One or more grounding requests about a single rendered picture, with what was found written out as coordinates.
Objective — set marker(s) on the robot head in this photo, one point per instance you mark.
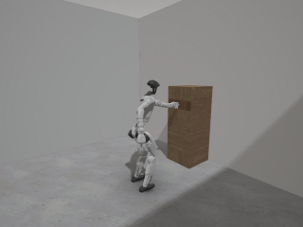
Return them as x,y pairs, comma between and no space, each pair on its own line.
153,84

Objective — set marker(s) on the robot left upper arm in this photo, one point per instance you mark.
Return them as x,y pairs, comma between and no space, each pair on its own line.
157,103

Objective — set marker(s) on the robot right hand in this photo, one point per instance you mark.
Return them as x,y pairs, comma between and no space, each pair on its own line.
141,139

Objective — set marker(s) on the robot right upper arm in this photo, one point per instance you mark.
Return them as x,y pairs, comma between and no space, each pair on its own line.
150,100

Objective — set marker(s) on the left robot forearm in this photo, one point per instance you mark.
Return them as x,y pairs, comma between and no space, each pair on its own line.
165,105

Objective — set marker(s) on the drawer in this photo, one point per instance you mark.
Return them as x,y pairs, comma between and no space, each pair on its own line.
183,104

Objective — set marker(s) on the right robot forearm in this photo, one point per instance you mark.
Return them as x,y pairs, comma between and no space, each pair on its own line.
140,125

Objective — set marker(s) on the left robot foot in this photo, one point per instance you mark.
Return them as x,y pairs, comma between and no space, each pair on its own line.
139,178

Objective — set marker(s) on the robot left hand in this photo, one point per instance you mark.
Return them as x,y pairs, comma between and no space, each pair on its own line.
174,105

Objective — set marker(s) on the cabinet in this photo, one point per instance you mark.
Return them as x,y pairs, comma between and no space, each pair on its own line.
189,131

